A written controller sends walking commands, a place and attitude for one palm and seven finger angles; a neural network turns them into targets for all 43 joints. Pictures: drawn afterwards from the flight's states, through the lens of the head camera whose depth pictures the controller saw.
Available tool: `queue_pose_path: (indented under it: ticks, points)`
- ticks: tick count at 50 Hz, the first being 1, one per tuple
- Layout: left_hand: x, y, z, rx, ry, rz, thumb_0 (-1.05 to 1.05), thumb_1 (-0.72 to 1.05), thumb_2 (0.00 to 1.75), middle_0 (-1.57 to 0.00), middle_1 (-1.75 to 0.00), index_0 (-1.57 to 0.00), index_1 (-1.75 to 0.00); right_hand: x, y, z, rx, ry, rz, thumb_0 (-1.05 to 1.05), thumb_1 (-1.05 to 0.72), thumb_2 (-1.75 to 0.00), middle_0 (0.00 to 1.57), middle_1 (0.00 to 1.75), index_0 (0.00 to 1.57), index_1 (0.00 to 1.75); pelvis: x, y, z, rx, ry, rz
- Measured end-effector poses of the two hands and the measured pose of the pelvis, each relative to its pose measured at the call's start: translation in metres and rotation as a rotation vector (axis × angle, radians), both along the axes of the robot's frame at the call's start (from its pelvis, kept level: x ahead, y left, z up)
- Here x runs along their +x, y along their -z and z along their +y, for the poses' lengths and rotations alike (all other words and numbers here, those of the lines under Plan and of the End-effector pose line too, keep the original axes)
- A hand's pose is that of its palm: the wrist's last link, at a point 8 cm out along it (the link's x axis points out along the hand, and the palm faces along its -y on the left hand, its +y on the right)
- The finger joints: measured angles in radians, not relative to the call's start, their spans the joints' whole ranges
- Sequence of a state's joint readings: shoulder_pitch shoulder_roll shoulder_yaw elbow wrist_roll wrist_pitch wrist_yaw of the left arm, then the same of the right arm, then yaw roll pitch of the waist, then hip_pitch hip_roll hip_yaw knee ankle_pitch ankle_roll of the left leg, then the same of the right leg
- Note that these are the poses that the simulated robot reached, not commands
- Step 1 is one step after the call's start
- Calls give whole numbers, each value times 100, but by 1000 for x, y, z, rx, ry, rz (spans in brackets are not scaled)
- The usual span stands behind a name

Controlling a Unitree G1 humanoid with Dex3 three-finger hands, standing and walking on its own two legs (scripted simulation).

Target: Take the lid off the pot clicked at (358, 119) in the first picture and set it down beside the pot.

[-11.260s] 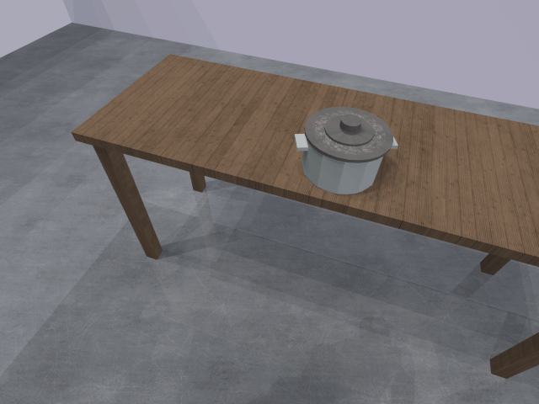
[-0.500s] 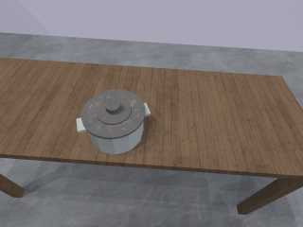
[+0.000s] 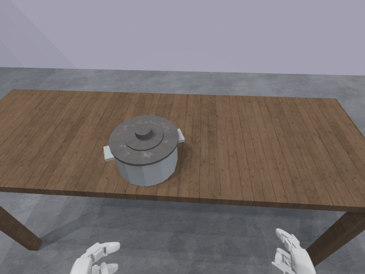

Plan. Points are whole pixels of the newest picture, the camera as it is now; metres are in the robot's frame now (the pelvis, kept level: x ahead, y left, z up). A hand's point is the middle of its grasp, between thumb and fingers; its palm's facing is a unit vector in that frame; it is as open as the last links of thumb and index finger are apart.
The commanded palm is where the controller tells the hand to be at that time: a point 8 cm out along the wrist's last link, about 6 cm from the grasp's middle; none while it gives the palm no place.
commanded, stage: lift the closed hand beside the body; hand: left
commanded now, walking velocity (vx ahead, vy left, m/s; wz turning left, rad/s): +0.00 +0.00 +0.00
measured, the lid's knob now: (143, 131) +0.48 +0.14 +0.05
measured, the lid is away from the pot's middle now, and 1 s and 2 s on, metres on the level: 0.00 0.00 0.00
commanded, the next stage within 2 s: raise the hand higher, near the body in 0.30 s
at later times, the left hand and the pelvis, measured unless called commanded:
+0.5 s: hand out of the picture +0.11 +0.23 -0.04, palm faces +0.24 -0.91 -0.35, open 3.1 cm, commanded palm +0.07 +0.27 +0.00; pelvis -0.01 +0.00 +0.00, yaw +2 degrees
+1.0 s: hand (60, 249) +0.16 +0.24 +0.05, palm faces +0.27 -0.89 -0.38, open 3.1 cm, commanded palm +0.11 +0.28 +0.08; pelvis +0.01 +0.01 +0.00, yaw +1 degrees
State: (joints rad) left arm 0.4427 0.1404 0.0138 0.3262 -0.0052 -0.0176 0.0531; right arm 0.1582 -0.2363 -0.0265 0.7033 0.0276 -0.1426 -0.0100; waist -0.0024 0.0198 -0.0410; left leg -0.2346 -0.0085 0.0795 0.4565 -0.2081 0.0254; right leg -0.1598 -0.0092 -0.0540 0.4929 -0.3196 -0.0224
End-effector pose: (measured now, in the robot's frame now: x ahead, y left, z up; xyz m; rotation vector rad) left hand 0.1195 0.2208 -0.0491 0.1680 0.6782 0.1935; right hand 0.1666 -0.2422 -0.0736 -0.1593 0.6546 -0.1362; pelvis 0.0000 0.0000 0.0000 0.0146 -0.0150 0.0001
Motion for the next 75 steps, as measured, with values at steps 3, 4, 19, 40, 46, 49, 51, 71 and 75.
queue_pose_path:
  ticks: [3,4,19,40,46,49,51,71,75]
  points:
    - [-18,-5,6,-5,-45,-49,2,91,89,-67,-81,-67,-81,22,-26,2,-45,-51,-86,1,-91,-90,20,30,20,30,-6,0,-6,-7,-13,-17]
    - [-24,-6,10,2,-61,-53,2,91,89,-71,-86,-71,-86,27,-32,4,-58,-68,-104,1,-91,-90,20,30,20,30,-8,0,-7,-10,-19,-21]
    - [-49,-22,43,98,-121,-35,2,90,90,-122,-142,-122,-142,1,-3,34,-22,-114,31,1,-90,-90,21,30,20,30,-15,-2,-4,-23,-34,-33]
    - [-9,-87,57,200,-40,-242,2,90,90,-129,-150,-129,-150,13,-6,28,-35,-48,11,1,-90,-90,20,30,20,30,5,-4,11,-19,-8,-37]
    - [0,-111,59,234,-37,-326,2,89,90,-129,-150,-129,-150,35,-14,38,-24,-84,-38,1,-90,-90,20,30,20,30,11,-5,12,-18,-12,-39]
    - [6,-119,60,245,-39,-354,2,89,90,-129,-150,-129,-150,41,-14,43,-11,-103,-42,1,-90,-90,20,30,20,30,13,-5,12,-18,-14,-39]
    - [9,-126,60,254,-37,-374,2,89,90,-129,-150,-129,-150,43,-13,47,-4,-114,-38,1,-90,-90,20,30,20,30,14,-5,12,-17,-14,-38]
    - [47,-195,43,877,269,-403,2,86,89,-127,-148,-127,-148,33,12,27,18,-132,101,1,-90,-90,21,30,20,30,9,-1,-2,-12,0,10]
    - [52,-192,43,1117,447,-241,1,79,90,-123,-141,-122,-141,34,19,17,36,-110,144,1,-90,-90,20,30,20,30,3,0,-5,-10,14,31]
